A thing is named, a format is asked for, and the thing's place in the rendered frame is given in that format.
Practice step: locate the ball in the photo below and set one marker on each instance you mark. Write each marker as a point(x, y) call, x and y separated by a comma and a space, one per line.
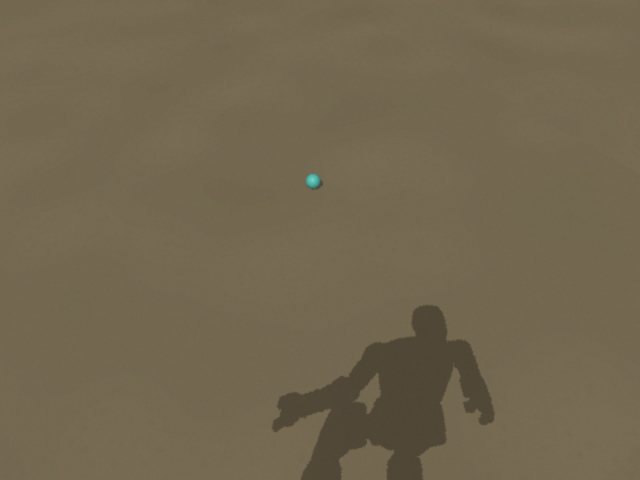
point(313, 181)

